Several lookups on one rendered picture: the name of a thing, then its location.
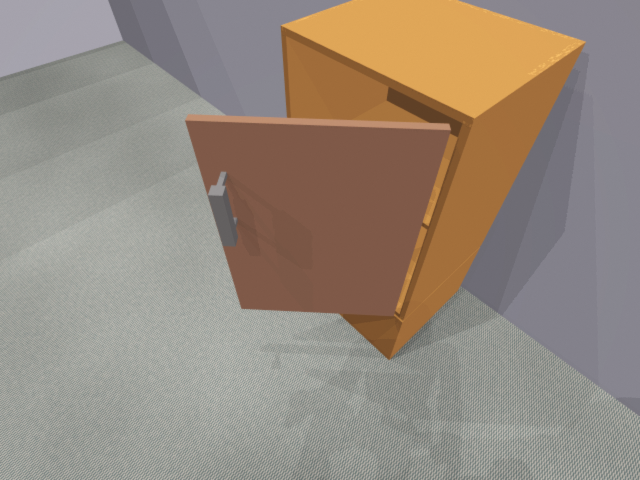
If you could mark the handle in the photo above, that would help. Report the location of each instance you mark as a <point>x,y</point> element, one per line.
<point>221,208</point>

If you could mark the cupboard door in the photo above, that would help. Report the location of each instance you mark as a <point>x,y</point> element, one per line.
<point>329,211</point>

